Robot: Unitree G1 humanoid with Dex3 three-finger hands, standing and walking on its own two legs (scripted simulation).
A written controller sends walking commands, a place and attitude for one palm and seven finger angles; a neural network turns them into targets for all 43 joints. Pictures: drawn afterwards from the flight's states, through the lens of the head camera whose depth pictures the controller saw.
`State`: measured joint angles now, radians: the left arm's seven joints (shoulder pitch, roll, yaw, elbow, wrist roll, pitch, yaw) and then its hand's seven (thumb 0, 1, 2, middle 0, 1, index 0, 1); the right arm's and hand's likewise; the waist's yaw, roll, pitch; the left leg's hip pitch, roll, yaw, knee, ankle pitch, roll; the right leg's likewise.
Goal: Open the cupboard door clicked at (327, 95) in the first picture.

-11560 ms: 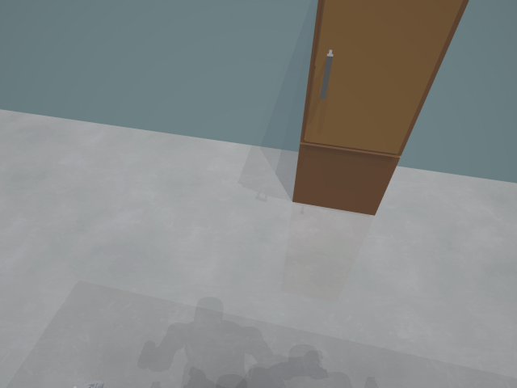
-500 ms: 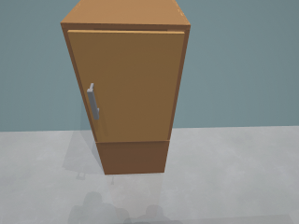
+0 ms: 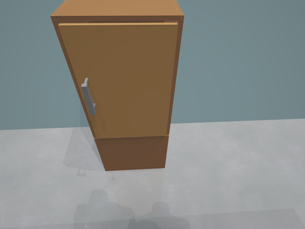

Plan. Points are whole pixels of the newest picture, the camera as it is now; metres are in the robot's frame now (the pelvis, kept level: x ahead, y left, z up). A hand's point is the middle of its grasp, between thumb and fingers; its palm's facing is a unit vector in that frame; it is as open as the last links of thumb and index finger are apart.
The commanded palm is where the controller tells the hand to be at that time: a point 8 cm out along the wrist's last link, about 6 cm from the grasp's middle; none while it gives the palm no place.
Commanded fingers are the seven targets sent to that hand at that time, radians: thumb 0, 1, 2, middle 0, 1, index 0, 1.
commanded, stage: come to a stop and stand still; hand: left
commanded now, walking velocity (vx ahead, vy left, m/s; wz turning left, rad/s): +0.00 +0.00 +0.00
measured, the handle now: (89, 97) +0.61 +0.30 -0.03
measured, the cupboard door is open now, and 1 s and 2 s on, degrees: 0 0 0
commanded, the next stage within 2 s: look again from close up in 0.10 s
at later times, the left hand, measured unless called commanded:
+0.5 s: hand out of the picture -0.01 +0.17 -0.17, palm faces +0.08 -0.98 -0.18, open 7.4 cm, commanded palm none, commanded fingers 0.00 0.90 0.90 -0.20 -0.30 -0.20 -0.30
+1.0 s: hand out of the picture +0.03 +0.17 -0.18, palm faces +0.12 -0.98 -0.18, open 7.3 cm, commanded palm none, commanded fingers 0.00 0.90 0.90 -0.20 -0.30 -0.20 -0.30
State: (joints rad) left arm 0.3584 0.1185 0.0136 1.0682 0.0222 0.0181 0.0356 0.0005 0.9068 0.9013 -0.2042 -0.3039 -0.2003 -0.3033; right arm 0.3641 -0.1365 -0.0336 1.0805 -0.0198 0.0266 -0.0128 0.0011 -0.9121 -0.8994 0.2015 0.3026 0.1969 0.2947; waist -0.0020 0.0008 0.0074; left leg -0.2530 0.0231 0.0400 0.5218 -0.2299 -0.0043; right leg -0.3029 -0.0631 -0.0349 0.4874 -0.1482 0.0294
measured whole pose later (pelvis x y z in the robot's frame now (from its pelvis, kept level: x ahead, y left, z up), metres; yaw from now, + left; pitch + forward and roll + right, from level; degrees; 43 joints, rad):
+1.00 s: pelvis +0.04 +0.01 +0.00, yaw +2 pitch +0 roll +0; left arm 0.33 0.13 0.04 1.05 0.03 0.02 0.03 0.00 0.91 0.90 -0.20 -0.30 -0.20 -0.30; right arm 0.34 -0.15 -0.03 1.07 -0.03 0.03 -0.01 0.00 -0.91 -0.90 0.20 0.30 0.20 0.29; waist 0.01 0.00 -0.01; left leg -0.27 0.01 0.01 0.57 -0.33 0.01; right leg -0.29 -0.08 -0.05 0.52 -0.22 0.04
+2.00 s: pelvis +0.09 +0.00 +0.00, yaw +5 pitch -2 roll +0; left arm 0.29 0.14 0.00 1.05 0.02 0.01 0.04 0.00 0.91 0.90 -0.20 -0.30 -0.20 -0.30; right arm 0.19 -0.18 -0.04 1.07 -0.01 0.04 -0.03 0.00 -0.91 -0.90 0.20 0.30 0.20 0.29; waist 0.00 0.03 0.04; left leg -0.24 0.05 0.07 0.49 -0.20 -0.02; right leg -0.18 0.00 -0.07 0.52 -0.31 -0.03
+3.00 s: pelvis +0.10 +0.05 +0.00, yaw +4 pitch +0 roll +0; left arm 0.30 0.16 -0.02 1.08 0.02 -0.01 0.04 0.00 0.91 0.90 -0.20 -0.30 -0.20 -0.30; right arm 0.25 -0.18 0.00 1.07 -0.01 -0.02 -0.02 0.01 -0.92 -0.90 0.20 0.30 0.20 0.29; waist 0.01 0.00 0.02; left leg -0.24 -0.01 0.10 0.47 -0.23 0.05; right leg -0.18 -0.06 -0.02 0.47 -0.29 0.04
